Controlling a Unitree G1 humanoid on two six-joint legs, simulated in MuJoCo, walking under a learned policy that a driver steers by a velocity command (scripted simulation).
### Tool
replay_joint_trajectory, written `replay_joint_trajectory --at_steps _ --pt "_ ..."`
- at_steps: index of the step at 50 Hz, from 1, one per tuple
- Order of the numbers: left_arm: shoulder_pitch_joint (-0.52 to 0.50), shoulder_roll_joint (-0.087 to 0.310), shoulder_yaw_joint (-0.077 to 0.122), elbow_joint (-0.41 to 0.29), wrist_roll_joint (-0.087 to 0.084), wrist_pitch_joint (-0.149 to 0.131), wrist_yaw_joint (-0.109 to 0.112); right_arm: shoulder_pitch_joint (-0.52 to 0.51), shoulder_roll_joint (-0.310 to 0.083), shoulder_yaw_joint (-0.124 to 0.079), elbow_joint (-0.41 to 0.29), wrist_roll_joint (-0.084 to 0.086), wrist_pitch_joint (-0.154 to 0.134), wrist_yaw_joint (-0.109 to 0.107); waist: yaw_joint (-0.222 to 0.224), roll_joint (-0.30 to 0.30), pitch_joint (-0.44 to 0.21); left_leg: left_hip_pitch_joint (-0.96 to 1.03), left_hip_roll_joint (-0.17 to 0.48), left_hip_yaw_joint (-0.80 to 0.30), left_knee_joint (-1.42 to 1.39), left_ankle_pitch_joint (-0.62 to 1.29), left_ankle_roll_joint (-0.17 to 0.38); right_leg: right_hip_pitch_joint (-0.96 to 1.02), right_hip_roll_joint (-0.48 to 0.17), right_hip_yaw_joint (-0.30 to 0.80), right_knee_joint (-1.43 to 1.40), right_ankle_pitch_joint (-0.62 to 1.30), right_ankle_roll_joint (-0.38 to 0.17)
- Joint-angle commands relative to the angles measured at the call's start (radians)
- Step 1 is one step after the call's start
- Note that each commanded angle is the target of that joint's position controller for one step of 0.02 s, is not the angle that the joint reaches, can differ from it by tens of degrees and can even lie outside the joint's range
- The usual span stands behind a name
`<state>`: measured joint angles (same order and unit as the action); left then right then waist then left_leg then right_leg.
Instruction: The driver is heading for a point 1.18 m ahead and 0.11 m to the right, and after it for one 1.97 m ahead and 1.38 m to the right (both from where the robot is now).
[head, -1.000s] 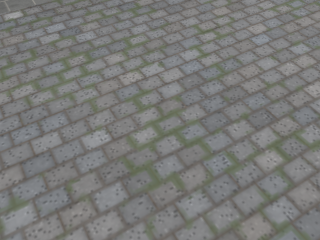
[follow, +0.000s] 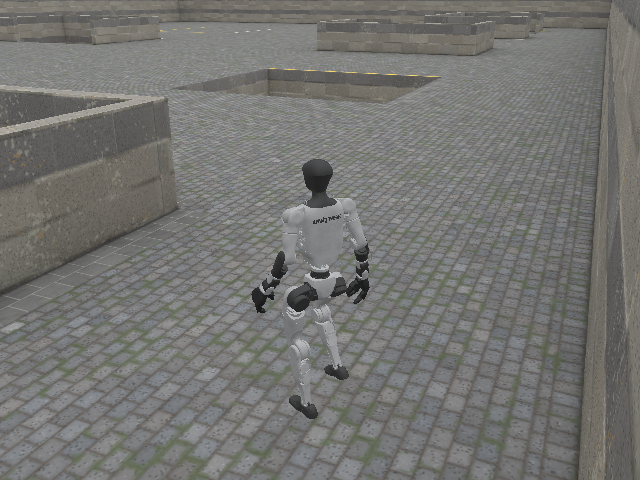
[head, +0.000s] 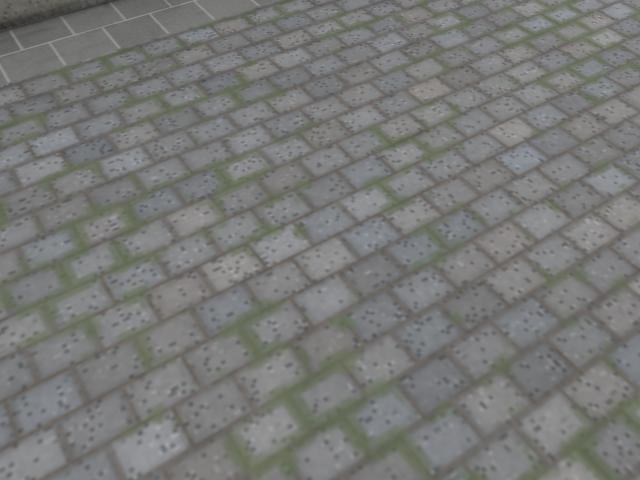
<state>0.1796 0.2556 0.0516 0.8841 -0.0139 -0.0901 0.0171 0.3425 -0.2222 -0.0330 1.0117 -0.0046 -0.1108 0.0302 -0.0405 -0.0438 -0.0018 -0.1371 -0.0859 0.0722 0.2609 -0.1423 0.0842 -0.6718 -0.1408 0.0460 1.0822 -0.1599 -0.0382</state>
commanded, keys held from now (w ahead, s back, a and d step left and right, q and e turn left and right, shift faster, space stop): w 0.58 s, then no key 0.42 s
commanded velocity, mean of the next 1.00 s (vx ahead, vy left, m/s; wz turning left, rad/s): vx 0.39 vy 0.00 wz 0.00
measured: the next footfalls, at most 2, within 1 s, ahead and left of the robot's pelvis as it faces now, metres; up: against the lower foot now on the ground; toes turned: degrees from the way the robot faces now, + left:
right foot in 0.28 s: +0.35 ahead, -0.16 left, +0.00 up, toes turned -2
left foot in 0.80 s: +0.63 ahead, +0.06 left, +0.00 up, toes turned +2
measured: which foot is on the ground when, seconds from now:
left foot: down 0.00-0.28, up 0.30-0.78, down 0.80-1.00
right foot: up 0.00-0.26, down 0.28-0.82, up 0.84-1.00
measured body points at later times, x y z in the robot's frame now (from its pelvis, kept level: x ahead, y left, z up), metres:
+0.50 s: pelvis +0.29 -0.08 +0.00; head +0.31 -0.09 +0.45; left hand +0.34 +0.18 -0.13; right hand +0.38 -0.35 -0.14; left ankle +0.29 +0.09 -0.66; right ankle +0.31 -0.16 -0.75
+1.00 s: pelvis +0.48 -0.03 -0.01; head +0.51 -0.01 +0.43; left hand +0.54 +0.23 -0.17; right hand +0.61 -0.27 -0.14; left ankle +0.59 +0.06 -0.75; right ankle +0.44 -0.18 -0.70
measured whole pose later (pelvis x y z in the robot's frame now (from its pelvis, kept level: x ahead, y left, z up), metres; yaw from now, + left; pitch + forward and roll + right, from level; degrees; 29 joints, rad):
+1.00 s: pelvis +0.48 -0.03 -0.01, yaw +0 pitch +2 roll +0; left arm 0.22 0.24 0.04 0.97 -0.01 -0.01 0.04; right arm 0.11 -0.21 -0.03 0.94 -0.03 -0.05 0.01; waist 0.00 -0.03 0.03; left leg -0.41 -0.03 0.06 0.44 -0.07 0.07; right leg -0.39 -0.04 0.03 0.94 -0.51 0.04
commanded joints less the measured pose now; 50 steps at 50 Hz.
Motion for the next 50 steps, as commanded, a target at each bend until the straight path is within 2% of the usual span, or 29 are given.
replay_joint_trajectory --at_steps 1,7,10,12,13,14,15,16,17,18,19,20,21,23,26,29,31,33,36,38,40,41,42,43,44,45,46,47,50 --pt "0.003 0.03 0.006 -0.048 0.008 0.0 -0.002 -0.025 -0.135 -0.02 -0.056 0.003 -0.009 -0.021 0.038 0.078 0.061 -0.054 0.279 -0.192 -0.165 0.167 0.16 -0.043 -0.026 0.005 -0.17 0.154 0.021" --pt "-0.209 0.023 -0.007 -0.108 -0.006 -0.013 -0.03 0.087 -0.168 -0.026 -0.024 0.022 0.008 -0.031 -0.037 0.089 0.091 0.073 0.289 -0.15 -0.137 0.129 0.124 -0.003 0.038 -0.045 -0.475 0.255 0.022" --pt "-0.253 0.039 -0.006 -0.14 -0.009 -0.023 -0.05 0.109 -0.174 -0.032 -0.008 0.024 0.023 -0.036 -0.033 0.098 0.1 0.179 0.338 -0.164 -0.076 0.163 0.11 -0.013 0.051 -0.04 -0.538 0.168 -0.01" --pt "-0.195 0.069 0.005 -0.135 -0.009 -0.03 -0.057 0.083 -0.191 -0.039 -0.013 0.024 0.033 -0.038 0.013 0.12 0.061 0.208 0.347 -0.159 0.002 0.321 0.09 0.098 0.083 -0.063 -0.568 0.097 -0.04" --pt "-0.099 0.097 0.022 -0.11 -0.008 -0.032 -0.056 0.057 -0.193 -0.038 -0.02 0.021 0.039 -0.038 0.071 0.127 0.001 0.197 0.319 -0.13 0.116 0.495 0.071 0.239 0.119 -0.093 -0.584 0.086 -0.062" --pt "0.088 0.149 0.05 -0.053 -0.007 -0.032 -0.05 0.044 -0.167 -0.028 -0.03 0.012 0.043 -0.038 0.151 0.112 -0.111 0.118 0.26 -0.087 0.33 0.562 0.042 0.487 0.127 -0.093 -0.577 0.102 -0.095" --pt "0.281 0.241 0.072 -0.017 0.005 -0.027 -0.039 0.061 -0.127 -0.008 -0.06 -0.009 0.04 -0.038 0.198 -0.038 -0.277 -0.108 0.184 -0.031 0.687 0.251 0.003 0.804 -0.09 0.168 -0.572 0.103 -0.166" --pt "0.309 0.277 0.075 0.0 0.016 -0.025 -0.05 0.194 0.012 0.028 -0.052 0.01 0.015 -0.024 0.118 -0.304 -0.391 -0.483 0.006 -0.1 0.98 -0.402 -0.043 1.088 -0.271 0.655 -0.731 -0.095 -0.315" --pt "0.27 0.17 0.047 -0.011 0.009 -0.029 -0.051 0.121 -0.116 0.001 -0.047 0.035 -0.009 -0.021 0.143 -0.17 -0.32 -0.59 0.068 -0.212 1.089 -0.406 -0.02 1.034 -0.24 0.658 -0.781 -0.159 -0.267" --pt "0.174 0.127 0.033 -0.03 0.005 -0.03 -0.048 0.02 -0.167 -0.013 -0.079 0.052 -0.022 -0.019 0.127 -0.108 -0.185 -0.63 0.118 -0.187 1.084 -0.307 -0.004 0.894 -0.209 0.492 -0.791 -0.075 -0.221" --pt "0.087 0.108 0.024 -0.048 0.008 -0.03 -0.05 -0.028 -0.161 -0.015 -0.089 0.045 -0.023 -0.028 0.091 -0.007 -0.121 -0.579 0.171 -0.161 1.039 -0.211 -0.009 0.745 -0.173 0.371 -0.815 0.057 -0.201" --pt "0.046 0.085 0.018 -0.053 0.013 -0.03 -0.054 -0.049 -0.15 -0.022 -0.092 0.029 -0.015 -0.033 0.065 0.015 -0.072 -0.537 0.201 -0.153 0.979 -0.158 -0.016 0.637 -0.134 0.285 -0.846 0.133 -0.192" --pt "0.037 0.064 0.011 -0.046 0.021 -0.032 -0.057 -0.028 -0.131 -0.024 -0.09 0.024 -0.001 -0.033 0.035 -0.007 -0.064 -0.479 0.225 -0.158 0.941 -0.123 -0.018 0.579 -0.106 0.228 -0.876 0.16 -0.182" --pt "0.066 0.067 0.012 -0.021 0.019 -0.037 -0.057 -0.003 -0.093 -0.023 -0.083 0.024 0.022 -0.035 0.016 -0.016 -0.043 -0.451 0.231 -0.141 0.89 -0.099 -0.029 0.528 -0.081 0.162 -0.918 0.215 -0.195" --pt "0.114 0.107 0.023 0.005 0.018 -0.035 -0.04 -0.096 -0.096 -0.029 -0.119 0.013 0.035 -0.039 0.024 0.0 0.009 -0.55 0.242 -0.133 0.77 0.004 -0.055 0.531 -0.081 0.108 -0.954 0.267 -0.202" --pt "0.157 0.111 0.021 0.022 0.014 -0.022 -0.024 -0.204 -0.087 -0.029 -0.154 0.01 0.032 -0.034 0.051 -0.006 0.033 -0.598 0.234 -0.122 0.598 0.146 -0.068 0.561 -0.063 0.063 -0.97 0.249 -0.181" --pt "0.164 0.113 0.018 0.03 0.016 -0.015 -0.017 -0.267 -0.072 -0.024 -0.171 0.007 0.025 -0.03 0.063 -0.01 0.056 -0.535 0.201 -0.089 0.457 0.222 -0.069 0.537 -0.03 -0.003 -0.95 0.392 -0.154" --pt "0.197 0.119 0.016 0.049 0.015 -0.008 -0.012 -0.321 -0.058 -0.017 -0.183 0.006 0.021 -0.023 0.084 -0.016 0.05 -0.455 0.16 -0.051 0.365 0.268 -0.07 0.537 -0.014 -0.045 -0.914 0.485 -0.136" --pt "0.213 0.117 0.014 0.075 0.01 0.008 -0.007 -0.353 -0.068 -0.016 -0.195 0.009 0.019 -0.011 0.089 -0.038 0.037 -0.421 0.136 -0.063 0.294 0.251 -0.05 0.619 -0.044 -0.034 -0.837 0.533 -0.127" --pt "0.183 0.127 0.019 0.08 0.006 0.016 -0.001 -0.313 -0.105 -0.026 -0.19 0.003 0.012 -0.005 0.053 -0.055 0.006 -0.37 0.123 -0.077 0.249 0.19 -0.02 0.675 -0.067 -0.006 -0.762 0.567 -0.107" --pt "0.155 0.125 0.02 0.074 0.004 0.023 0.002 -0.149 -0.162 -0.051 -0.131 -0.011 0.001 -0.009 -0.023 -0.02 -0.087 -0.143 0.093 -0.052 0.147 0.352 0.016 0.677 0.003 -0.028 -0.564 0.602 -0.057" --pt "0.207 0.089 0.006 0.063 0.025 0.018 0.0 -0.055 -0.231 -0.065 -0.11 -0.029 -0.001 -0.016 -0.019 0.084 -0.215 0.131 0.234 -0.172 0.241 0.794 0.071 0.525 0.071 -0.057 -0.355 0.343 -0.016" --pt "0.363 -0.023 -0.03 0.101 0.03 0.014 -0.011 -0.017 -0.224 -0.056 -0.1 -0.035 0.015 -0.02 0.025 0.287 -0.359 0.433 0.474 -0.428 0.273 1.018 0.258 0.246 0.183 -0.062 -0.036 -0.325 0.048" --pt "0.371 0.02 -0.021 0.126 0.008 0.016 -0.016 0.005 -0.152 -0.036 -0.095 -0.012 0.026 -0.014 0.002 0.246 -0.434 0.408 0.492 -0.524 0.215 0.856 0.292 0.204 0.184 0.051 0.103 -0.554 0.063" --pt "0.283 0.087 -0.003 0.104 -0.011 0.025 -0.013 -0.07 -0.143 -0.032 -0.109 0.003 0.03 -0.01 0.005 0.178 -0.323 0.275 0.449 -0.465 0.16 0.632 0.248 0.157 0.144 0.064 0.142 -0.519 0.064" --pt "0.2 0.094 0.003 0.085 -0.012 0.041 -0.002 -0.164 -0.122 -0.023 -0.128 0.003 0.034 -0.015 0.023 0.116 -0.215 0.137 0.403 -0.4 0.114 0.455 0.201 0.139 0.107 0.035 0.113 -0.459 0.072" --pt "0.164 0.087 0.008 0.079 -0.002 0.059 0.011 -0.231 -0.104 -0.015 -0.138 -0.004 0.036 -0.018 0.045 0.096 -0.143 -0.002 0.375 -0.354 0.065 0.323 0.174 0.167 0.077 0.029 0.048 -0.405 0.08" --pt "0.167 0.073 0.009 0.077 0.007 0.077 0.021 -0.271 -0.102 -0.014 -0.139 -0.013 0.04 -0.022 0.072 0.127 -0.114 -0.112 0.343 -0.317 0.024 0.212 0.148 0.242 0.055 0.028 -0.04 -0.357 0.083" --pt "0.193 0.023 0.001 0.098 0.013 0.099 0.039 -0.281 -0.11 -0.018 -0.127 -0.032 0.052 -0.031 0.088 0.179 -0.104 -0.228 0.285 -0.234 -0.021 0.103 0.136 0.386 0.082 -0.022 -0.248 -0.309 0.082"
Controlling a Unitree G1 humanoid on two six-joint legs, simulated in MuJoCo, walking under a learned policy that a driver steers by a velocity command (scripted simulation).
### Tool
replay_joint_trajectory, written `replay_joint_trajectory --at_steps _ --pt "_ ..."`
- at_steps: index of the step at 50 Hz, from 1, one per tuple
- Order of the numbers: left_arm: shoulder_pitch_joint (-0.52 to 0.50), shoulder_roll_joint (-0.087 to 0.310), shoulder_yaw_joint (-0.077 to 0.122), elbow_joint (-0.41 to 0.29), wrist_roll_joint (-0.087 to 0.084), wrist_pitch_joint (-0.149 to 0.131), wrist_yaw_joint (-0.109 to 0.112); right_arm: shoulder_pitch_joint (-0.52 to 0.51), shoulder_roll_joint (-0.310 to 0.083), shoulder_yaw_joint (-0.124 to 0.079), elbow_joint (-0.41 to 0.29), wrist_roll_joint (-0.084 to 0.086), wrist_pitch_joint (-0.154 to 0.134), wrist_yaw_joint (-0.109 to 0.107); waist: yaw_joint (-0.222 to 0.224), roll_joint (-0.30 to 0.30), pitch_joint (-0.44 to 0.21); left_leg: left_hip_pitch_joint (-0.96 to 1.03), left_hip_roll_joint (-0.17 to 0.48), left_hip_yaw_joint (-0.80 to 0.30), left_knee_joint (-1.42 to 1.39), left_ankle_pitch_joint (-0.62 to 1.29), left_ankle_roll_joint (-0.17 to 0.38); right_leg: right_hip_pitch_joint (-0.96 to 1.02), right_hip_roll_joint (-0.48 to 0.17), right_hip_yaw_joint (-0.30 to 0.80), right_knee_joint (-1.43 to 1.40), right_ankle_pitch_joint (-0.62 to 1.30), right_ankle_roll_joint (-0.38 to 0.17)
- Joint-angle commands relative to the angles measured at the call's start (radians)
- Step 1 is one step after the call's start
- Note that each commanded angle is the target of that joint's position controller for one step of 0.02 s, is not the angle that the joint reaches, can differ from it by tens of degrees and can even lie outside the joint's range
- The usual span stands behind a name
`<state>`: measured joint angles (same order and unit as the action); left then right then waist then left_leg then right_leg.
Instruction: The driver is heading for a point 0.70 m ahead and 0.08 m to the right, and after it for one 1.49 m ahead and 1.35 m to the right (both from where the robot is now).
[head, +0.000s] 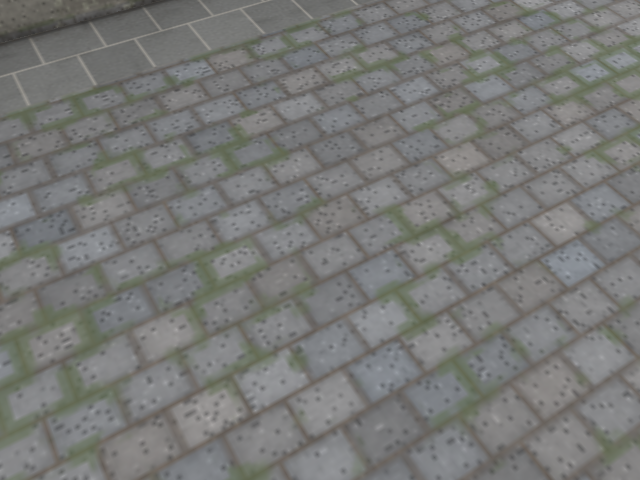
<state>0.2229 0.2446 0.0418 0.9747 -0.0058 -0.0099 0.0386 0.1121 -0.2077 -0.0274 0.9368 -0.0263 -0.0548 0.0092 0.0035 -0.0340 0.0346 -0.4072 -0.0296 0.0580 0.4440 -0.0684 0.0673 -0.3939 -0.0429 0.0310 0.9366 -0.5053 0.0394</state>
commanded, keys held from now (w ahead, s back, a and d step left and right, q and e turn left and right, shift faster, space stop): no key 0.50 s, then w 0.50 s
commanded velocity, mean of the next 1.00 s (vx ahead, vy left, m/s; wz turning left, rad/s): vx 0.17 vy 0.00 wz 0.00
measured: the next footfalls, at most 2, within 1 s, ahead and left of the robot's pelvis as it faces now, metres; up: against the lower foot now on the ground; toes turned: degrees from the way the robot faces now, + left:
right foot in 0.14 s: +0.07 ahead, -0.15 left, +0.00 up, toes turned -1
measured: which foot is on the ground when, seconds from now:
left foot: down 0.00-1.00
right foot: up 0.00-0.12, down 0.14-0.78, up 0.80-1.00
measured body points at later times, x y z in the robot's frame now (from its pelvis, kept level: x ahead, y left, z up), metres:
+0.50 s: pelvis +0.06 -0.02 +0.00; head +0.07 -0.02 +0.45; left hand +0.07 +0.22 -0.15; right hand +0.13 -0.27 -0.14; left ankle +0.10 +0.09 -0.73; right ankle +0.03 -0.15 -0.73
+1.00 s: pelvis +0.20 +0.01 +0.01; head +0.21 +0.02 +0.46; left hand +0.33 +0.26 -0.11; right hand +0.15 -0.23 -0.13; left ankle +0.12 +0.09 -0.73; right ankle +0.28 -0.15 -0.66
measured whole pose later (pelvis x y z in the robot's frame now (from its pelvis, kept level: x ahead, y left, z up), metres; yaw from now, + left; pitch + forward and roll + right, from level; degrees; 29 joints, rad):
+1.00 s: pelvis +0.20 +0.01 +0.01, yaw +1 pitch +1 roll +0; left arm 0.14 0.24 0.08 0.95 -0.03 -0.09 0.00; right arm 0.42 -0.18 -0.02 1.10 0.00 -0.09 0.01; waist -0.05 -0.02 -0.01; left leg -0.01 -0.04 0.05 0.26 -0.27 0.06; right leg -0.64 -0.10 -0.01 0.99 -0.15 -0.04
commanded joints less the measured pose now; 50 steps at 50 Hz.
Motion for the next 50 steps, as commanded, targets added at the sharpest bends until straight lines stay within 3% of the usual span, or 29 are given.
replay_joint_trajectory --at_steps 1,4,6,7,8,10,11,13,16,25,26,28,30,33,34,36,37,38,39,40,41,42,43,44,46,50 --pt "0.148 0.033 0.01 0.011 0.006 0.023 0.019 -0.042 -0.127 -0.025 -0.047 -0.005 -0.003 -0.014 0.039 0.166 -0.154 0.045 0.229 -0.219 -0.21 -0.03 0.154 0.135 -0.014 -0.011 -0.156 0.079 -0.001" --pt "0.143 0.039 0.014 0.027 0.015 0.033 0.011 -0.059 -0.137 -0.026 -0.039 0.02 0.012 -0.024 0.055 0.156 -0.137 -0.019 0.212 -0.21 -0.234 -0.337 0.114 0.244 0.004 -0.044 -0.327 0.267 -0.025" --pt "0.127 0.043 0.014 0.027 0.035 0.035 0.005 -0.028 -0.111 -0.017 -0.017 0.027 0.021 -0.028 0.054 0.131 -0.074 -0.068 0.176 -0.198 -0.24 -0.515 0.041 0.27 -0.006 -0.037 -0.424 0.291 -0.059" --pt "0.116 0.061 0.013 0.019 0.038 0.032 0.006 -0.012 -0.108 -0.017 -0.009 0.026 0.025 -0.028 0.04 0.099 -0.026 -0.066 0.15 -0.181 -0.207 -0.52 0.005 0.232 -0.049 0.009 -0.501 0.248 -0.084" --pt "0.095 0.123 0.028 0.029 0.024 0.028 0.008 0.027 -0.114 -0.025 -0.007 0.028 0.03 -0.033 -0.01 -0.012 0.021 -0.003 0.086 -0.111 -0.177 -0.45 -0.021 0.097 -0.047 0.017 -0.524 0.073 -0.105" --pt "0.063 0.069 0.018 0.037 0.021 0.004 0.006 0.026 -0.108 -0.025 0.001 0.021 0.031 -0.041 -0.017 -0.075 0.027 0.161 0.068 -0.079 -0.082 -0.29 -0.026 -0.037 -0.047 0.032 -0.608 -0.019 -0.086" --pt "0.042 0.066 0.018 0.037 0.021 -0.007 0.005 0.038 -0.096 -0.023 0.01 0.019 0.032 -0.043 -0.028 -0.087 0.021 0.197 0.067 -0.074 -0.06 -0.239 -0.019 -0.045 -0.045 0.032 -0.616 0.014 -0.069" --pt "0.04 0.05 0.016 0.041 0.017 -0.022 0.003 0.056 -0.097 -0.024 0.027 0.013 0.035 -0.043 -0.028 -0.059 0.007 0.205 0.067 -0.066 -0.045 -0.194 -0.008 -0.014 -0.038 0.024 -0.602 0.071 -0.054" --pt "0.078 0.051 0.015 0.058 0.01 -0.029 0.003 0.046 -0.088 -0.023 0.04 0.02 0.034 -0.038 -0.01 -0.009 -0.006 0.19 0.07 -0.068 -0.039 -0.141 -0.002 0.05 -0.027 0.008 -0.567 0.175 -0.055" --pt "0.117 0.038 0.007 0.082 0.008 -0.021 0.002 0.058 -0.092 -0.023 0.081 0.028 0.042 -0.037 0.001 0.034 -0.047 0.234 0.073 -0.063 0.012 0.062 -0.003 0.127 -0.011 -0.018 -0.52 0.362 -0.057" --pt "0.14 0.032 0.007 0.094 0.006 -0.018 0.002 0.076 -0.085 -0.021 0.096 0.03 0.045 -0.038 0.003 0.032 -0.066 0.241 0.06 -0.048 0.017 -0.038 -0.001 0.138 -0.003 -0.026 -0.528 0.268 -0.063" --pt "0.14 0.058 0.018 0.092 -0.005 -0.012 0.005 0.082 -0.103 -0.031 0.104 0.042 0.049 -0.041 0.001 0.006 -0.005 0.171 0.028 -0.025 0.048 -0.396 0.011 0.093 -0.004 -0.007 -0.539 -0.027 -0.107" --pt "0.154 0.064 0.022 0.079 -0.015 -0.025 0.006 0.057 -0.101 -0.032 0.091 0.047 0.031 -0.039 0.014 -0.005 0.086 0.049 0.033 -0.043 0.066 -0.535 0.024 0.074 -0.052 0.069 -0.581 -0.189 -0.156" --pt "0.226 0.121 0.042 0.095 -0.026 -0.061 -0.001 -0.001 -0.057 -0.025 0.06 0.053 -0.022 -0.017 0.035 -0.136 0.13 -0.129 0.016 0.01 0.249 -0.339 0.02 0.216 -0.236 0.328 -0.689 -0.171 -0.255" --pt "0.216 0.121 0.044 0.093 -0.025 -0.069 -0.004 -0.01 -0.056 -0.025 0.051 0.053 -0.035 -0.009 0.027 -0.146 0.137 -0.15 0.033 -0.001 0.266 -0.314 0.031 0.236 -0.277 0.369 -0.683 -0.073 -0.271" --pt "0.161 0.101 0.04 0.073 -0.025 -0.076 -0.013 0.058 -0.061 -0.03 0.071 0.059 -0.05 0.002 -0.026 -0.119 0.104 -0.033 0.035 0.001 0.181 -0.303 0.05 0.214 -0.252 0.293 -0.617 0.11 -0.239" --pt "0.1 0.099 0.039 0.052 -0.025 -0.074 -0.017 0.16 -0.073 -0.04 0.109 0.062 -0.05 0.003 -0.078 -0.096 0.075 0.15 0.023 -0.002 0.106 -0.271 0.061 0.116 -0.195 0.207 -0.558 0.173 -0.199" --pt "0.017 0.088 0.034 0.013 -0.025 -0.078 -0.019 0.29 -0.132 -0.063 0.149 0.059 -0.05 0.0 -0.139 0.004 0.048 0.336 0.084 -0.133 0.0 -0.263 0.095 -0.024 -0.094 0.075 -0.365 0.343 -0.137" --pt "0.003 0.022 0.019 -0.028 -0.018 -0.094 -0.017 0.428 -0.26 -0.101 0.183 0.062 -0.049 0.003 -0.166 0.299 -0.011 0.56 0.274 -0.505 -0.149 -0.253 0.204 -0.252 0.065 -0.105 0.011 0.297 -0.049" --pt "-0.015 0.031 0.02 -0.04 -0.017 -0.11 -0.018 0.465 -0.206 -0.076 0.185 0.041 -0.057 0.011 -0.162 0.298 -0.051 0.632 0.407 -0.763 -0.238 -0.167 0.264 -0.402 0.084 0.003 0.248 -0.02 -0.053" --pt "-0.011 0.052 0.029 -0.038 -0.037 -0.117 -0.028 0.384 -0.145 -0.051 0.166 0.031 -0.065 0.009 -0.105 0.178 -0.009 0.601 0.414 -0.677 -0.204 -0.122 0.236 -0.47 0.02 0.064 0.367 0.009 -0.088" --pt "0.001 0.044 0.026 -0.028 -0.044 -0.118 -0.035 0.317 -0.117 -0.04 0.139 0.03 -0.067 0.012 -0.072 0.117 -0.003 0.56 0.375 -0.554 -0.202 -0.094 0.202 -0.472 -0.021 0.057 0.384 0.1 -0.112" --pt "-0.008 0.046 0.031 -0.027 -0.039 -0.117 -0.036 0.277 -0.109 -0.032 0.125 0.033 -0.066 0.016 -0.051 0.07 0.024 0.517 0.342 -0.452 -0.219 -0.043 0.176 -0.478 -0.056 0.043 0.337 0.184 -0.122" --pt "-0.019 0.06 0.042 -0.028 -0.029 -0.112 -0.036 0.258 -0.088 -0.021 0.119 0.032 -0.062 0.016 -0.036 0.068 0.029 0.474 0.302 -0.359 -0.235 0.029 0.143 -0.438 -0.083 0.029 0.274 0.246 -0.124" --pt "-0.024 0.04 0.044 -0.03 -0.024 -0.097 -0.041 0.29 -0.075 -0.011 0.126 0.026 -0.047 0.008 -0.029 0.101 0.027 0.428 0.251 -0.254 -0.264 0.113 0.122 -0.378 -0.088 -0.009 0.188 0.302 -0.104" --pt "-0.197 0.001 0.026 -0.102 -0.014 -0.084 -0.044 0.313 -0.131 -0.016 0.118 0.021 -0.036 -0.021 -0.049 0.088 0.076 0.352 0.226 -0.167 -0.32 0.155 0.124 -0.356 -0.065 -0.051 -0.102 0.445 -0.058"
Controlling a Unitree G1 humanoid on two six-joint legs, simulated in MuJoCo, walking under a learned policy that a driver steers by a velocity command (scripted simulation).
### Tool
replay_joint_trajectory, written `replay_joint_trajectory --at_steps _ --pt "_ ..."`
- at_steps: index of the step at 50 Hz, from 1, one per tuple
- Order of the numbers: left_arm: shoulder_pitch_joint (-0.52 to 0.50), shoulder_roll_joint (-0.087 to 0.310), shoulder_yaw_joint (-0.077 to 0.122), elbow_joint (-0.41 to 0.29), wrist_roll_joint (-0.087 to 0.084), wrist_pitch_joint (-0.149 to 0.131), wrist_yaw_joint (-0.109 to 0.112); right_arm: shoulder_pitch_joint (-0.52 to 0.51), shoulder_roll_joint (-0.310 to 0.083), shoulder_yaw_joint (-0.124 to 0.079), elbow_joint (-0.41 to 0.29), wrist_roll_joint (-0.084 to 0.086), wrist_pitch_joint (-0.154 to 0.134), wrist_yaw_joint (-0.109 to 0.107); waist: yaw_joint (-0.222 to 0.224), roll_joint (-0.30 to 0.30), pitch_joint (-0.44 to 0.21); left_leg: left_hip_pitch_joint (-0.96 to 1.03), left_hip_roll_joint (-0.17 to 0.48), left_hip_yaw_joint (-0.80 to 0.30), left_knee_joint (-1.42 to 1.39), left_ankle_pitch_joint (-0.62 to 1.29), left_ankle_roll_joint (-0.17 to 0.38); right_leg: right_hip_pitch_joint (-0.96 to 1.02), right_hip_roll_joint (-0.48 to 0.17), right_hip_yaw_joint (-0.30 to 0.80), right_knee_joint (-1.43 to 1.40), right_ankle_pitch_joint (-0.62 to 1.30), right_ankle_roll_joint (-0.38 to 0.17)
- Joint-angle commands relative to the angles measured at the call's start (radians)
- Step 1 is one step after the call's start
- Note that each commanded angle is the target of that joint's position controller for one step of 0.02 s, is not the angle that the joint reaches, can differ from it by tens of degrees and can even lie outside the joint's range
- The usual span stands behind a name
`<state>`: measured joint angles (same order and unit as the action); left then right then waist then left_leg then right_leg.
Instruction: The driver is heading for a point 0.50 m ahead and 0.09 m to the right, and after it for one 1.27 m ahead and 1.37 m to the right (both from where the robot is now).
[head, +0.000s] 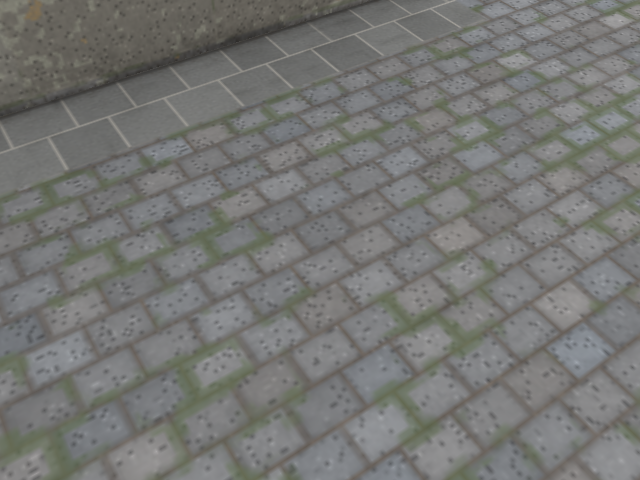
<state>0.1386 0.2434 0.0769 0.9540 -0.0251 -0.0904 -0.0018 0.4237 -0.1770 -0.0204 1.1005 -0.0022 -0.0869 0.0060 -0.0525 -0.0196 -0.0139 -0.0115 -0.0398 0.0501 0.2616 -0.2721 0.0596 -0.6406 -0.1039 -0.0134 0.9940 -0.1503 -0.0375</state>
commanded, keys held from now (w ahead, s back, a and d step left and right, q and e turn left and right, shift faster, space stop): w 0.46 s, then e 0.54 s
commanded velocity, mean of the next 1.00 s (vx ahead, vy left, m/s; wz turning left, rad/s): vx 0.32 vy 0.00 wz -0.20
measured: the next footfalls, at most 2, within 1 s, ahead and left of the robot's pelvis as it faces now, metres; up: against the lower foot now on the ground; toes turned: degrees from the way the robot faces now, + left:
right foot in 0.24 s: +0.32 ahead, -0.15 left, +0.00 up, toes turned -3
left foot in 0.74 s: +0.58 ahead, +0.06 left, +0.00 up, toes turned -6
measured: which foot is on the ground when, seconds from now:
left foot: down 0.00-0.26, up 0.28-0.72, down 0.74-1.00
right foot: up 0.00-0.22, down 0.24-0.74, up 0.76-1.00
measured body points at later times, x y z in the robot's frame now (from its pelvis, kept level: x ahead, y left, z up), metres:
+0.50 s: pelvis +0.27 -0.07 +0.00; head +0.29 -0.07 +0.45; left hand +0.29 +0.19 -0.14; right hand +0.40 -0.34 -0.13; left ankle +0.37 +0.11 -0.67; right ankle +0.28 -0.15 -0.75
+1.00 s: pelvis +0.43 -0.03 -0.01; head +0.47 -0.03 +0.44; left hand +0.60 +0.23 -0.13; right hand +0.50 -0.32 -0.12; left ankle +0.54 +0.06 -0.75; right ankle +0.41 -0.16 -0.68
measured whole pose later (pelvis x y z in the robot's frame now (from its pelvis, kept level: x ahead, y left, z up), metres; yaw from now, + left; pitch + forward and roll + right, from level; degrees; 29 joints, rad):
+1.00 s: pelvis +0.43 -0.03 -0.01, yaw -15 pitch +2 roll +0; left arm 0.19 0.30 0.10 0.82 -0.02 0.04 0.04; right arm 0.09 -0.24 -0.06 0.88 -0.03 -0.03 -0.05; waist 0.00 -0.03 0.04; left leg -0.36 0.05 0.15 0.41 -0.08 0.04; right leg -0.57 -0.06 -0.01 1.04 -0.40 0.05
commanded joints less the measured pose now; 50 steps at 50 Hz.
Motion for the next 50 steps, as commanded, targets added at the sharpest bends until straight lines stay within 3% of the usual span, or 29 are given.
replay_joint_trajectory --at_steps 1,4,7,9,10,11,12,13,14,15,16,17,18,20,24,27,30,33,35,36,37,38,39,40,41,42,44,46,50 --pt "-0.158 -0.003 -0.015 -0.097 0.003 -0.005 -0.007 0.006 -0.172 -0.025 -0.049 -0.003 -0.003 -0.021 -0.004 0.082 0.132 -0.067 0.227 -0.14 -0.152 0.341 0.127 -0.074 0.011 -0.019 -0.24 0.134 0.022" --pt "-0.246 0.014 -0.022 -0.127 -0.004 -0.005 -0.021 0.054 -0.185 -0.034 -0.037 0.009 -0.005 -0.023 -0.023 0.099 0.153 -0.056 0.245 -0.117 -0.175 0.298 0.129 -0.012 0.039 -0.038 -0.368 0.199 0.015" --pt "-0.289 0.037 -0.022 -0.156 -0.008 -0.01 -0.038 0.068 -0.183 -0.043 -0.025 0.019 0.0 -0.024 -0.009 0.097 0.166 0.054 0.29 -0.106 -0.136 0.367 0.115 -0.02 0.04 -0.018 -0.44 0.177 -0.023" --pt "-0.24 0.074 -0.008 -0.154 -0.006 -0.016 -0.044 0.044 -0.203 -0.053 -0.033 0.016 0.007 -0.024 0.038 0.115 0.11 0.11 0.303 -0.088 -0.041 0.609 0.095 0.085 0.074 -0.036 -0.46 0.121 -0.055" --pt "-0.163 0.104 0.008 -0.137 -0.004 -0.016 -0.042 0.03 -0.216 -0.058 -0.038 0.013 0.013 -0.024 0.085 0.138 0.046 0.119 0.296 -0.072 0.059 0.796 0.082 0.204 0.109 -0.061 -0.451 0.092 -0.074" --pt "0.005 0.144 0.032 -0.086 -0.005 -0.013 -0.037 0.013 -0.206 -0.054 -0.045 0.009 0.022 -0.023 0.168 0.139 -0.05 0.072 0.254 -0.04 0.252 0.902 0.058 0.418 0.142 -0.08 -0.453 0.082 -0.101" --pt "0.197 0.201 0.052 -0.04 0.002 -0.009 -0.027 0.0 -0.184 -0.042 -0.068 -0.001 0.023 -0.02 0.241 0.091 -0.174 -0.148 0.209 -0.019 0.542 0.702 0.026 0.735 0.015 0.067 -0.425 0.049 -0.154" --pt "0.31 0.284 0.067 -0.013 0.024 -0.006 -0.026 0.128 -0.04 -0.004 -0.081 0.005 0.004 -0.007 0.172 -0.181 -0.356 -0.528 0.012 -0.027 0.962 0.057 -0.042 1.078 -0.259 0.59 -0.549 -0.224 -0.321" --pt "0.287 0.206 0.04 -0.011 0.019 -0.005 -0.028 0.077 -0.09 -0.015 -0.071 0.026 -0.028 0.001 0.188 -0.183 -0.381 -0.642 -0.006 -0.184 1.124 -0.257 -0.021 1.061 -0.286 0.81 -0.72 -0.313 -0.315" --pt "0.176 0.161 0.024 -0.026 0.01 -0.011 -0.03 -0.021 -0.158 -0.034 -0.112 0.052 -0.045 0.004 0.161 -0.158 -0.202 -0.739 0.055 -0.172 1.168 -0.208 -0.001 0.916 -0.257 0.657 -0.735 -0.292 -0.258" --pt "0.079 0.12 0.009 -0.052 0.012 -0.016 -0.031 -0.09 -0.177 -0.037 -0.132 0.055 -0.051 -0.004 0.128 -0.062 -0.112 -0.71 0.115 -0.145 1.128 -0.113 0.011 0.742 -0.221 0.503 -0.755 -0.194 -0.225" --pt "0.016 0.092 0.0 -0.057 0.024 -0.024 -0.037 -0.115 -0.17 -0.046 -0.135 0.041 -0.046 -0.014 0.087 -0.01 -0.049 -0.656 0.155 -0.128 1.056 -0.043 0.011 0.582 -0.184 0.393 -0.784 -0.09 -0.204" --pt "-0.014 0.063 -0.009 -0.055 0.033 -0.031 -0.042 -0.088 -0.158 -0.053 -0.128 0.028 -0.028 -0.021 0.044 -0.026 -0.033 -0.581 0.19 -0.138 1.0 -0.005 0.015 0.487 -0.141 0.309 -0.809 -0.04 -0.184" --pt "0.004 0.063 -0.011 -0.035 0.032 -0.032 -0.043 -0.05 -0.113 -0.051 -0.12 0.025 0.0 -0.026 0.017 -0.051 -0.012 -0.524 0.204 -0.128 0.935 0.005 0.01 0.392 -0.115 0.237 -0.855 -0.018 -0.194" --pt "0.092 0.12 -0.004 -0.008 0.033 -0.031 -0.012 -0.209 -0.145 -0.064 -0.182 0.006 0.012 -0.033 0.037 -0.019 0.067 -0.66 0.215 -0.113 0.728 0.169 -0.036 0.39 -0.109 0.183 -0.903 0.088 -0.21" --pt "0.137 0.122 -0.008 -0.001 0.033 -0.015 0.003 -0.302 -0.118 -0.058 -0.214 -0.005 0.0 -0.027 0.053 -0.023 0.061 -0.595 0.159 -0.076 0.493 0.305 -0.059 0.395 -0.052 0.084 -0.837 0.403 -0.17" --pt "0.192 0.158 0.002 0.01 0.02 0.003 0.01 -0.406 -0.112 -0.049 -0.243 0.003 0.001 -0.019 0.089 -0.043 0.041 -0.514 0.091 -0.053 0.357 0.367 -0.071 0.42 -0.037 0.075 -0.771 0.428 -0.149" --pt "0.203 0.158 0.01 0.008 0.007 0.025 0.022 -0.441 -0.147 -0.052 -0.27 0.005 0.004 -0.015 0.087 -0.068 0.025 -0.506 0.07 -0.092 0.267 0.311 -0.064 0.508 -0.066 0.15 -0.671 0.402 -0.137" --pt "0.167 0.159 0.018 -0.011 0.001 0.034 0.033 -0.377 -0.192 -0.066 -0.259 -0.002 -0.007 -0.013 0.047 -0.085 -0.013 -0.424 0.064 -0.104 0.196 0.286 -0.043 0.546 -0.072 0.206 -0.579 0.379 -0.109" --pt "0.144 0.144 0.015 -0.028 0.001 0.038 0.035 -0.294 -0.219 -0.078 -0.233 -0.008 -0.015 -0.017 0.008 -0.065 -0.057 -0.299 0.067 -0.088 0.13 0.373 -0.023 0.529 -0.023 0.194 -0.481 0.37 -0.079" --pt "0.144 0.098 0.0 -0.064 0.014 0.036 0.035 -0.194 -0.285 -0.093 -0.223 -0.03 -0.021 -0.026 -0.012 0.029 -0.188 -0.052 0.206 -0.185 0.179 0.689 0.032 0.411 0.056 0.151 -0.269 0.186 -0.037" --pt "0.304 -0.002 -0.021 -0.052 0.032 0.032 0.029 -0.178 -0.323 -0.094 -0.237 -0.036 -0.005 -0.036 0.055 0.281 -0.313 0.278 0.467 -0.408 0.27 1.085 0.17 0.109 0.199 0.069 0.036 -0.52 0.029" --pt "0.366 0.068 -0.015 -0.054 0.004 0.033 0.027 -0.162 -0.287 -0.085 -0.254 -0.016 0.009 -0.027 0.037 0.321 -0.437 0.291 0.541 -0.565 0.2 0.827 0.251 0.031 0.172 0.123 0.221 -0.615 0.041" --pt "0.282 0.147 0.011 -0.062 -0.012 0.048 0.032 -0.223 -0.223 -0.07 -0.281 -0.011 0.019 -0.028 0.029 0.194 -0.341 0.188 0.475 -0.494 0.148 0.593 0.217 -0.029 0.121 0.118 0.285 -0.524 0.055" --pt "0.208 0.151 0.018 -0.085 -0.01 0.069 0.04 -0.28 -0.198 -0.06 -0.289 -0.008 0.027 -0.035 0.037 0.138 -0.236 0.071 0.418 -0.396 0.113 0.425 0.172 -0.058 0.086 0.084 0.278 -0.445 0.072" --pt "0.185 0.148 0.026 -0.089 -0.004 0.095 0.049 -0.329 -0.181 -0.052 -0.295 -0.01 0.036 -0.04 0.053 0.122 -0.164 -0.055 0.376 -0.323 0.072 0.306 0.156 -0.035 0.056 0.079 0.264 -0.392 0.087" --pt "0.194 0.116 0.029 -0.109 0.004 0.127 0.055 -0.374 -0.195 -0.057 -0.29 -0.031 0.045 -0.044 0.081 0.168 -0.09 -0.258 0.325 -0.209 -0.005 0.183 0.152 0.077 0.046 0.044 0.227 -0.31 0.095" --pt "0.191 0.093 0.03 -0.132 0.005 0.133 0.055 -0.374 -0.201 -0.061 -0.282 -0.033 0.045 -0.051 0.086 0.169 -0.074 -0.288 0.325 -0.145 -0.035 0.192 0.171 0.101 0.045 0.022 0.162 -0.275 0.091" --pt "0.117 0.086 0.024 -0.184 0.011 0.134 0.04 -0.381 -0.234 -0.074 -0.279 -0.018 0.051 -0.066 0.071 0.146 -0.101 -0.248 0.363 -0.084 -0.045 0.212 0.185 0.147 0.019 0.011 -0.021 -0.205 0.078"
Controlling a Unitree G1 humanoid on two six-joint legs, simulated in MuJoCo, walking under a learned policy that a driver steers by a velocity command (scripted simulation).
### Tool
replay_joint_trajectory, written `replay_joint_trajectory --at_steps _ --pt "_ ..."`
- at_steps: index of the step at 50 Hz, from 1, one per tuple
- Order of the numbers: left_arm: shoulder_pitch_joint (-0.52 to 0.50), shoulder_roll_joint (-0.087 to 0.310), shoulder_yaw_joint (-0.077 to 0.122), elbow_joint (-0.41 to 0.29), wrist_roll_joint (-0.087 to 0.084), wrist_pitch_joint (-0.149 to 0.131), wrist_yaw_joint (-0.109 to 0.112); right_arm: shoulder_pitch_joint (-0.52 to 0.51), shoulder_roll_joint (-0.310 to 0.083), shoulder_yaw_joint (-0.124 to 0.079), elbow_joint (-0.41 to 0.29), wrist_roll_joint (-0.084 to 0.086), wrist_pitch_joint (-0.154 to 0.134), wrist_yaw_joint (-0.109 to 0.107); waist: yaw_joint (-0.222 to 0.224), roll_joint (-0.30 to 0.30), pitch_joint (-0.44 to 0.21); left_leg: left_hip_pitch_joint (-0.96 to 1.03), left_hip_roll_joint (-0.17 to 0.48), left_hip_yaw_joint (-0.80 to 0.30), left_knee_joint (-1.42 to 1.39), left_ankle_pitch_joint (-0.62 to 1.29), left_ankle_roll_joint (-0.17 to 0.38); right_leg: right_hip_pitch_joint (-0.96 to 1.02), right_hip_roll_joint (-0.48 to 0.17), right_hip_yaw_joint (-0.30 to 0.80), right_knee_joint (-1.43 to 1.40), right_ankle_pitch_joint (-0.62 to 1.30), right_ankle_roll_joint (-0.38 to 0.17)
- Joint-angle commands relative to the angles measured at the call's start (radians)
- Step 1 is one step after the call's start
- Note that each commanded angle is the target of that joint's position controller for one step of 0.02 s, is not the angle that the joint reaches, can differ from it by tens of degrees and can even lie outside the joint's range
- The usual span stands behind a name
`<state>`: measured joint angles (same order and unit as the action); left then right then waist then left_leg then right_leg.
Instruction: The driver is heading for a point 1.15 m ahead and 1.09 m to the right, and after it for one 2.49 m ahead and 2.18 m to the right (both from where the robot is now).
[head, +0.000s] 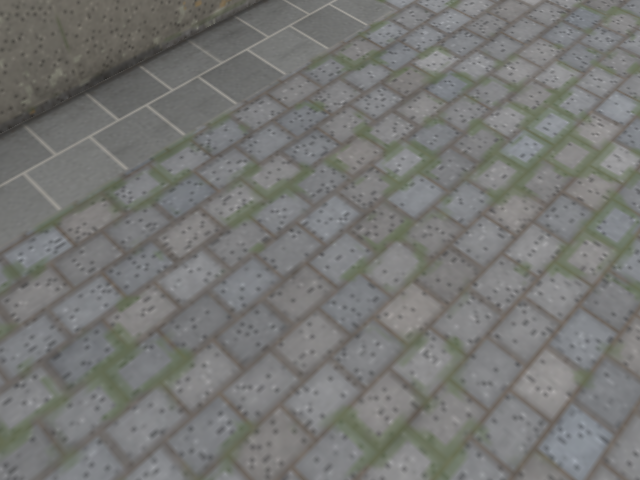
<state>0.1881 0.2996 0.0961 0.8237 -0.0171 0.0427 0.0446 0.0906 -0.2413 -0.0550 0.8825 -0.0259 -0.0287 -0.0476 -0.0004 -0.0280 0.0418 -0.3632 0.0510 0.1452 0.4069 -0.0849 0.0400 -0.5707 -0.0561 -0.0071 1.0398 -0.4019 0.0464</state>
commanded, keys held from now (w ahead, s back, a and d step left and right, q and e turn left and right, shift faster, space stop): e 1.00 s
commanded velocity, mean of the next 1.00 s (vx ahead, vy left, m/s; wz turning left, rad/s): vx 0.01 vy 0.00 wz -0.58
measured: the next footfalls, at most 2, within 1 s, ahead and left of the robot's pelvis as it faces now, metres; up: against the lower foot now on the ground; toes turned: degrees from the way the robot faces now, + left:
right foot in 0.18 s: +0.05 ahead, -0.14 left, +0.00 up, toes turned -10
left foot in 0.66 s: +0.13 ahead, +0.07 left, +0.00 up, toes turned -27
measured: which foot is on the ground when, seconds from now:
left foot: down 0.00-0.18, up 0.20-0.64, down 0.66-1.00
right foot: up 0.00-0.16, down 0.18-0.66, up 0.68-1.00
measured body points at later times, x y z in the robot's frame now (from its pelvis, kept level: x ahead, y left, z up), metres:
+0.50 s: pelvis +0.02 -0.05 +0.01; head +0.05 -0.08 +0.45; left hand +0.23 +0.20 -0.08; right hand +0.10 -0.36 -0.12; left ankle +0.11 +0.10 -0.69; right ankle +0.01 -0.13 -0.74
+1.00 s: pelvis +0.03 -0.04 +0.00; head +0.07 -0.06 +0.45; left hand +0.33 +0.10 -0.09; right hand -0.02 -0.35 -0.11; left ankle +0.10 +0.09 -0.74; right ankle -0.03 -0.16 -0.70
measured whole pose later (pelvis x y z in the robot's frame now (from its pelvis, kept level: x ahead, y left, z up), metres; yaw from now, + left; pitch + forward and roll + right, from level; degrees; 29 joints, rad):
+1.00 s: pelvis +0.03 -0.04 +0.00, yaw -35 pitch +2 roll +0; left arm 0.18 0.31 0.08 0.60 -0.02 0.06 -0.01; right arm 0.13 -0.29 -0.08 0.77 0.00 0.02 -0.03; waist -0.02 -0.01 0.06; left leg -0.21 0.08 0.12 0.43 -0.25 -0.02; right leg -0.44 -0.04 0.00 0.80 -0.37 0.06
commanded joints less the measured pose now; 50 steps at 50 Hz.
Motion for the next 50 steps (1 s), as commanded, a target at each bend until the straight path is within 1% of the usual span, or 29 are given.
replay_joint_trajectory --at_steps 1,5,7,8,9,10,11,12,13,14,15,17,22,24,27,30,31,32,33,34,35,36,37,38,40,42,44,46,50 --pt "0.054 0.033 0.004 -0.062 0.002 0.001 -0.013 -0.056 -0.18 -0.042 -0.063 0.007 -0.003 -0.013 0.019 0.156 -0.159 0.1 0.275 -0.159 -0.192 0.021 0.198 0.109 -0.026 -0.007 -0.112 0.06 -0.011" --pt "0.028 0.06 0.013 -0.09 0.003 0.008 -0.037 -0.047 -0.208 -0.053 -0.055 0.027 0.015 -0.005 0.016 0.169 -0.151 0.139 0.297 -0.117 -0.158 -0.023 0.16 0.2 -0.006 -0.051 -0.281 0.068 -0.05" --pt "0.077 0.061 0.02 -0.079 0.008 0.012 -0.046 -0.051 -0.206 -0.054 -0.049 0.045 0.027 0.0 0.048 0.151 -0.15 0.127 0.277 -0.078 -0.081 -0.08 0.106 0.308 0.027 -0.087 -0.454 0.153 -0.091" --pt "0.116 0.084 0.032 -0.066 0.014 0.013 -0.043 -0.011 -0.178 -0.05 -0.031 0.049 0.034 0.004 0.056 0.109 -0.144 0.077 0.239 -0.043 0.008 -0.14 0.049 0.39 0.044 -0.062 -0.545 0.202 -0.127" --pt "0.144 0.168 0.055 -0.071 0.016 0.012 -0.03 0.019 -0.122 -0.039 -0.028 0.034 0.041 0.014 0.041 -0.108 -0.103 -0.092 0.132 0.063 0.266 -0.289 -0.048 0.48 -0.113 0.189 -0.694 0.376 -0.203" --pt "0.12 0.272 0.064 -0.112 0.023 0.008 -0.018 -0.027 -0.098 -0.032 -0.089 0.0 0.035 0.016 0.011 -0.317 -0.066 -0.376 -0.017 0.038 0.525 -0.586 -0.123 0.523 -0.321 0.509 -0.715 0.584 -0.368" --pt "0.127 0.244 0.059 -0.12 0.056 -0.019 -0.026 -0.129 -0.133 -0.044 -0.115 0.004 0.027 0.011 0.07 -0.203 -0.115 -0.376 -0.031 -0.139 0.681 -0.573 -0.106 0.447 -0.318 0.521 -0.747 0.508 -0.419" --pt "0.071 0.226 0.053 -0.129 0.055 -0.043 -0.027 -0.117 -0.152 -0.052 -0.114 0.026 0.028 0.008 0.028 -0.152 -0.102 -0.388 -0.019 -0.177 0.718 -0.465 -0.084 0.438 -0.263 0.431 -0.753 0.452 -0.362" --pt "0.005 0.199 0.048 -0.143 0.032 -0.053 -0.024 -0.074 -0.161 -0.059 -0.088 0.026 0.03 0.0 -0.004 -0.108 -0.103 -0.384 -0.006 -0.194 0.714 -0.372 -0.074 0.432 -0.215 0.366 -0.738 0.407 -0.296" --pt "-0.035 0.16 0.035 -0.155 0.013 -0.054 -0.02 -0.053 -0.175 -0.066 -0.07 0.016 0.032 -0.008 -0.014 -0.099 -0.109 -0.369 -0.002 -0.199 0.712 -0.319 -0.076 0.42 -0.193 0.33 -0.729 0.413 -0.262" --pt "-0.044 0.142 0.026 -0.16 0.01 -0.053 -0.015 -0.041 -0.172 -0.067 -0.067 0.009 0.031 -0.009 -0.024 -0.1 -0.119 -0.331 -0.012 -0.195 0.73 -0.278 -0.08 0.395 -0.174 0.307 -0.723 0.455 -0.257" --pt "-0.015 0.13 0.019 -0.16 0.014 -0.052 -0.008 -0.034 -0.154 -0.065 -0.074 0.016 0.024 -0.004 -0.022 -0.085 -0.145 -0.304 -0.031 -0.199 0.711 -0.228 -0.085 0.415 -0.154 0.297 -0.713 0.495 -0.263" --pt "0.022 0.16 0.03 -0.166 0.006 -0.042 0.004 -0.086 -0.122 -0.049 -0.102 0.024 0.015 0.005 0.012 -0.112 -0.128 -0.27 -0.053 -0.222 0.448 -0.203 -0.108 0.462 -0.135 0.346 -0.694 0.417 -0.265" --pt "0.016 0.173 0.034 -0.176 0.009 -0.036 0.002 -0.091 -0.126 -0.046 -0.108 0.027 0.011 0.013 0.02 -0.122 -0.121 -0.21 -0.065 -0.223 0.379 -0.221 -0.113 0.429 -0.132 0.376 -0.687 0.402 -0.276" --pt "-0.004 0.177 0.035 -0.193 0.01 -0.028 -0.006 -0.074 -0.14 -0.047 -0.113 0.034 0.001 0.024 0.02 -0.128 -0.13 -0.126 -0.085 -0.226 0.303 -0.261 -0.108 0.408 -0.125 0.434 -0.659 0.475 -0.284" --pt "-0.034 0.174 0.032 -0.213 0.001 -0.019 -0.007 -0.03 -0.149 -0.049 -0.115 0.038 -0.012 0.036 -0.001 -0.135 -0.15 -0.036 -0.095 -0.226 0.158 -0.242 -0.09 0.43 -0.104 0.491 -0.613 0.573 -0.263" --pt "-0.056 0.171 0.03 -0.222 -0.006 -0.014 -0.004 0.007 -0.152 -0.051 -0.107 0.037 -0.017 0.041 -0.028 -0.13 -0.153 0.034 -0.093 -0.215 0.042 -0.159 -0.078 0.417 -0.078 0.488 -0.587 0.561 -0.236" --pt "-0.064 0.158 0.025 -0.232 -0.01 -0.009 0.0 0.047 -0.171 -0.058 -0.097 0.033 -0.019 0.043 -0.044 -0.111 -0.161 0.142 -0.055 -0.221 -0.058 -0.029 -0.06 0.366 -0.041 0.469 -0.552 0.48 -0.195" --pt "-0.034 0.109 0.011 -0.241 0.0 -0.007 0.001 0.083 -0.233 -0.073 -0.097 0.017 -0.014 0.039 -0.029 0.02 -0.198 0.295 0.116 -0.351 -0.071 0.082 0.001 0.237 0.032 0.388 -0.407 0.244 -0.142" --pt "0.024 0.075 0.006 -0.263 -0.005 -0.016 -0.004 0.057 -0.308 -0.085 -0.098 -0.004 0.001 0.033 0.039 0.314 -0.158 0.363 0.31 -0.593 -0.081 0.335 0.164 -0.007 0.212 0.187 -0.232 -0.193 -0.083" --pt "0.026 0.174 0.032 -0.252 0.012 -0.028 -0.009 0.049 -0.244 -0.072 -0.122 -0.012 -0.001 0.031 0.01 0.275 -0.159 0.321 0.401 -0.653 -0.085 0.381 0.266 -0.057 0.147 0.174 0.013 -0.267 -0.035" --pt "0.036 0.216 0.051 -0.233 0.002 -0.027 -0.015 0.005 -0.195 -0.057 -0.144 -0.006 -0.002 0.025 0.024 0.192 -0.143 0.293 0.348 -0.546 -0.071 0.354 0.241 -0.054 0.117 0.174 0.114 -0.195 -0.018" --pt "0.05 0.201 0.053 -0.211 -0.001 -0.016 -0.014 -0.039 -0.17 -0.051 -0.155 0.004 0.002 0.022 0.04 0.155 -0.118 0.272 0.271 -0.442 -0.06 0.293 0.188 -0.055 0.102 0.157 0.153 -0.132 0.001" --pt "0.049 0.18 0.049 -0.208 0.001 -0.006 -0.013 -0.051 -0.159 -0.047 -0.161 0.017 0.004 0.019 0.033 0.152 -0.1 0.268 0.236 -0.386 -0.061 0.255 0.163 -0.078 0.095 0.147 0.184 -0.077 0.016" --pt "0.02 0.127 0.031 -0.229 -0.007 0.004 -0.021 -0.03 -0.168 -0.045 -0.158 0.017 0.015 0.009 0.013 0.163 -0.075 0.245 0.197 -0.295 -0.083 0.261 0.165 -0.076 0.081 0.095 0.163 -0.011 0.037" --pt "-0.037 0.102 0.019 -0.266 -0.011 0.002 -0.025 0.015 -0.186 -0.051 -0.155 0.013 0.025 0.001 -0.023 0.188 -0.08 0.302 0.207 -0.263 -0.095 0.255 0.18 -0.092 0.058 0.06 0.062 0.015 0.05" --pt "-0.061 0.09 0.01 -0.29 -0.005 0.001 -0.032 0.031 -0.209 -0.059 -0.158 0.014 0.032 0.0 -0.041 0.198 -0.102 0.33 0.227 -0.238 -0.091 0.255 0.187 -0.05 0.029 0.041 -0.045 0.016 0.051" --pt "-0.065 0.082 0.003 -0.306 -0.001 0.0 -0.042 0.021 -0.237 -0.068 -0.168 0.019 0.036 0.007 -0.044 0.208 -0.112 0.298 0.241 -0.2 -0.091 0.261 0.183 0.039 0.015 0.007 -0.149 0.018 0.039" --pt "-0.036 0.107 0.016 -0.316 -0.004 0.01 -0.058 0.02 -0.262 -0.077 -0.173 0.042 0.034 0.026 -0.03 0.22 -0.105 0.268 0.267 -0.166 -0.054 0.218 0.153 0.164 0.029 -0.047 -0.334 0.055 -0.007"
